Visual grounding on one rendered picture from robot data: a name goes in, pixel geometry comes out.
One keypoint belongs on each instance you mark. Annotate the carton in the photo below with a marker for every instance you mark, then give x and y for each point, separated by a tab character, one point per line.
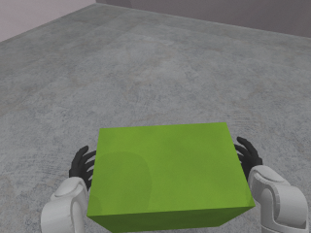
167	177

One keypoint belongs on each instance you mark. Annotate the robot left hand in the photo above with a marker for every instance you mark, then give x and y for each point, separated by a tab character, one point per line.
79	166

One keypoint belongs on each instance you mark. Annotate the robot right hand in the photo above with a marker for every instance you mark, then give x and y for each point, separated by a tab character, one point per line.
250	157

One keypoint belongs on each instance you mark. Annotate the robot left forearm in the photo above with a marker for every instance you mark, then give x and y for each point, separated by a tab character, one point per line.
64	211

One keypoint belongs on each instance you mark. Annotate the robot right forearm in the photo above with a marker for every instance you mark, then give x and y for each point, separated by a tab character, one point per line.
283	207

